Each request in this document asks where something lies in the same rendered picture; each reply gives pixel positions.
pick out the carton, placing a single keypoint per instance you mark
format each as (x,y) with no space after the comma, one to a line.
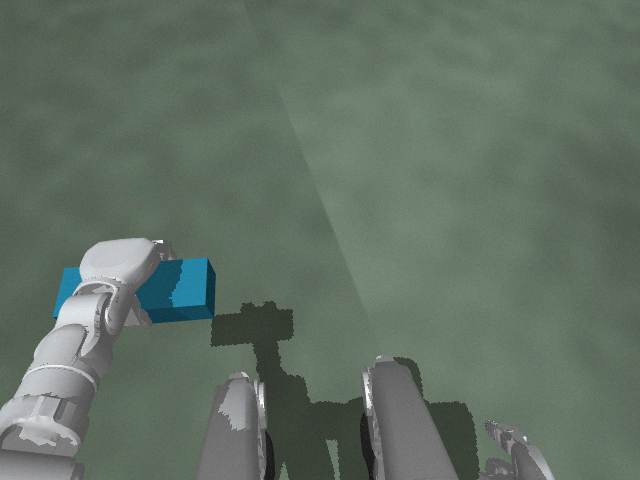
(178,290)

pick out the right robot hand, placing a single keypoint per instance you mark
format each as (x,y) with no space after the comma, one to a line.
(528,463)

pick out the left robot hand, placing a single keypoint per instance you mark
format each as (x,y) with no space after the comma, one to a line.
(131,262)

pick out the left robot arm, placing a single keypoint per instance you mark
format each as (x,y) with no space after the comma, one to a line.
(45,423)

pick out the right robot foot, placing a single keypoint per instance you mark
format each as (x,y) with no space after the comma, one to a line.
(367,450)

